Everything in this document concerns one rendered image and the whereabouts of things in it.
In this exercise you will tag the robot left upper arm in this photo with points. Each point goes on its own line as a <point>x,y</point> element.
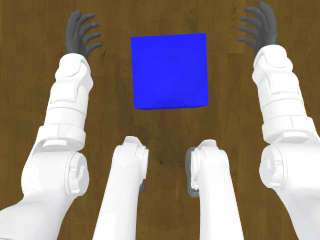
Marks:
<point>51,182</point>

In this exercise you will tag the left robot forearm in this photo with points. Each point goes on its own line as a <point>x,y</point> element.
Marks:
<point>63,128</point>

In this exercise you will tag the robot right upper arm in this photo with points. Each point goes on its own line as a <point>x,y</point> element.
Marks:
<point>293,171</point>

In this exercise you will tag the robot left hand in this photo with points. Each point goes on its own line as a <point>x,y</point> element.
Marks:
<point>76,42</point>

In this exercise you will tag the left robot foot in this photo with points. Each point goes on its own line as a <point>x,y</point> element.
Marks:
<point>141,187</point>

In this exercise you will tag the robot left thigh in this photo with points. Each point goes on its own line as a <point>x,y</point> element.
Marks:
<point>118,213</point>

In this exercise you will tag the carton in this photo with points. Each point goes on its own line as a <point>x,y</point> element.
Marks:
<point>170,71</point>

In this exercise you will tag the right robot forearm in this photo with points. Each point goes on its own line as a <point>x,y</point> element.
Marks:
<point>281,102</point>

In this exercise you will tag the robot right hand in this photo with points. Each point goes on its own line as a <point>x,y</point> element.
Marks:
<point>266,33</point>

